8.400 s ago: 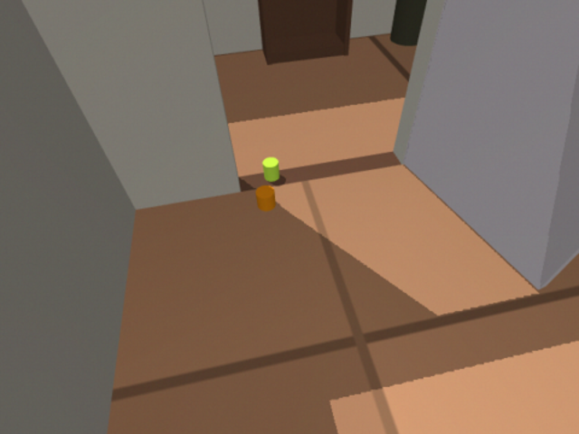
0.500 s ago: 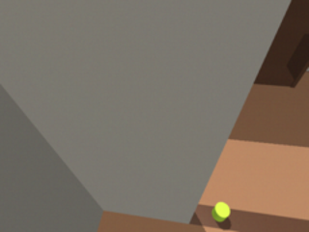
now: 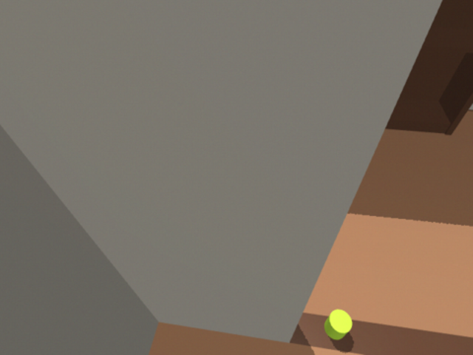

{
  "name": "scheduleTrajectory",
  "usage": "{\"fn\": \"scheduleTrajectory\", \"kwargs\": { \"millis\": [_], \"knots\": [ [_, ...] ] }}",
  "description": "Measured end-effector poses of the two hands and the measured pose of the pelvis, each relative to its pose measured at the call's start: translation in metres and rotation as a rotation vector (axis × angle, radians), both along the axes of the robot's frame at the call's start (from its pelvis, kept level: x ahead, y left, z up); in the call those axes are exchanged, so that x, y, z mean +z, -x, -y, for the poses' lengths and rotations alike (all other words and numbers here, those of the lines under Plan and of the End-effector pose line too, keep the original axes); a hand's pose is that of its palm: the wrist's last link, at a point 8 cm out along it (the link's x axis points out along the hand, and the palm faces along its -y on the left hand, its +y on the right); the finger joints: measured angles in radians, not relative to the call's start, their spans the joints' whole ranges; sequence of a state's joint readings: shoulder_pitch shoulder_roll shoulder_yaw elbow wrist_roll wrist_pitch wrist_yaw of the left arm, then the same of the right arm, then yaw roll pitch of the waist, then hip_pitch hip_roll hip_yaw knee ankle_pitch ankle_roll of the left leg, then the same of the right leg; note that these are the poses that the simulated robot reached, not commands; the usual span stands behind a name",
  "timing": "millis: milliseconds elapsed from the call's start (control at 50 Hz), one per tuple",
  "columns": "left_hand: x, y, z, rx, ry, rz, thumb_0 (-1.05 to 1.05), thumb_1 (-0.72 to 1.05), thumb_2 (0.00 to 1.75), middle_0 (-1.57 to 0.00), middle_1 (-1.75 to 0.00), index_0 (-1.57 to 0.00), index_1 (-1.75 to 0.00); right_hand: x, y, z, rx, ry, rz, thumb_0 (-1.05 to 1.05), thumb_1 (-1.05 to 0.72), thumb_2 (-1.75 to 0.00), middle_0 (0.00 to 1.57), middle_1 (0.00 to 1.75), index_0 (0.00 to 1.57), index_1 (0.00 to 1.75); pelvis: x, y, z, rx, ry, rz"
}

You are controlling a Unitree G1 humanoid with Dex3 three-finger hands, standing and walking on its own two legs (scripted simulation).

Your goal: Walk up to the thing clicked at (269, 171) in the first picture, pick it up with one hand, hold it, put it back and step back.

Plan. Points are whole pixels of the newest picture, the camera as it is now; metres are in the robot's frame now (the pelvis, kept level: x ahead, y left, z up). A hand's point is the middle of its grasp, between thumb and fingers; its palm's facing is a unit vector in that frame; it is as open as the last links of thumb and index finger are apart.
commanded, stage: stand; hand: right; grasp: from above
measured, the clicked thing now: (337, 324) +0.37 -0.33 -0.73
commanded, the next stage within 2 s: rise first in 0.52 s
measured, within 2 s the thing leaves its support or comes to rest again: neither
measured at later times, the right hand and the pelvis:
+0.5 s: hand out of the picture +0.08 -0.25 -0.16, palm faces -0.04 +0.94 -0.35, open 7.4 cm; pelvis +0.01 +0.00 +0.00, yaw +0 degrees
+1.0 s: hand out of the picture +0.14 -0.27 -0.19, palm faces -0.09 +0.91 -0.40, open 11.6 cm; pelvis -0.01 -0.01 -0.04, yaw -1 degrees
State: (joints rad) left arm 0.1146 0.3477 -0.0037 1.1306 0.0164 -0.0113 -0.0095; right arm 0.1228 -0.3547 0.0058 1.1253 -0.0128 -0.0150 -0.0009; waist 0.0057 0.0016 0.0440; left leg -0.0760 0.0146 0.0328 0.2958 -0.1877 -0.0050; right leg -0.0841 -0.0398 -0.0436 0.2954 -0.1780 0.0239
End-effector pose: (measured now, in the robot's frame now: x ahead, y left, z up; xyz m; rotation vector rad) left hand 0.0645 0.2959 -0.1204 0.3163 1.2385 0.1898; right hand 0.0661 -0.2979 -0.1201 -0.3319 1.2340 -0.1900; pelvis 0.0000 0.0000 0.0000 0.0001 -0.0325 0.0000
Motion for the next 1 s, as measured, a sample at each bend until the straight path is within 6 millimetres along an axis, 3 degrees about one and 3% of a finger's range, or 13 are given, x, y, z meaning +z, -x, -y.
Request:
{"fn": "scheduleTrajectory", "kwargs": {
  "millis": [320,640,680,840,920,1000],
  "knots": [
    [-0.001,0.000,0.001,0.003,0.002,-0.014,0.01,0.90,0.90,-0.20,-0.30,-0.20,-0.30,-0.001,0.000,0.001,-0.003,-0.001,-0.016,0.01,-0.90,-0.90,0.20,0.30,0.21,0.30,0.000,-0.003,0.001,0.000,0.001,-0.005],
    [-0.001,-0.010,0.000,0.001,0.003,0.011,0.00,0.90,0.90,-0.20,-0.30,-0.20,-0.30,0.001,-0.009,0.000,0.004,0.005,0.004,0.01,-0.90,-0.90,0.20,0.30,0.21,0.30,0.000,-0.005,0.000,0.003,0.001,-0.002],
    [0.000,-0.013,0.003,0.006,0.004,0.055,0.01,0.90,0.90,-0.20,-0.30,-0.20,-0.30,0.002,-0.017,-0.003,-0.018,-0.001,0.050,0.01,-0.88,-0.91,0.20,0.32,0.20,0.32,-0.002,-0.003,0.000,-0.007,0.001,-0.025],
    [-0.009,-0.013,0.027,0.007,0.044,0.133,0.01,0.91,0.90,-0.20,-0.30,-0.20,-0.30,-0.012,-0.071,-0.003,0.042,-0.018,0.129,0.01,-0.54,-0.91,0.16,0.61,0.17,0.60,-0.017,0.013,-0.002,-0.015,-0.002,-0.134],
    [-0.015,-0.010,0.036,0.024,0.061,0.153,0.01,0.91,0.90,-0.20,-0.30,-0.20,-0.30,-0.017,-0.077,0.004,0.087,0.018,0.127,0.01,-0.28,-0.91,0.13,0.78,0.16,0.76,-0.026,0.013,0.001,-0.011,-0.005,-0.166],
    [-0.023,-0.015,0.042,0.022,0.073,0.184,0.01,0.90,0.90,-0.20,-0.30,-0.20,-0.30,-0.026,-0.069,0.010,0.102,0.054,0.098,0.00,0.01,-0.93,0.11,0.91,0.13,0.89,-0.037,0.013,0.005,-0.010,-0.010,-0.199]
  ]
}}
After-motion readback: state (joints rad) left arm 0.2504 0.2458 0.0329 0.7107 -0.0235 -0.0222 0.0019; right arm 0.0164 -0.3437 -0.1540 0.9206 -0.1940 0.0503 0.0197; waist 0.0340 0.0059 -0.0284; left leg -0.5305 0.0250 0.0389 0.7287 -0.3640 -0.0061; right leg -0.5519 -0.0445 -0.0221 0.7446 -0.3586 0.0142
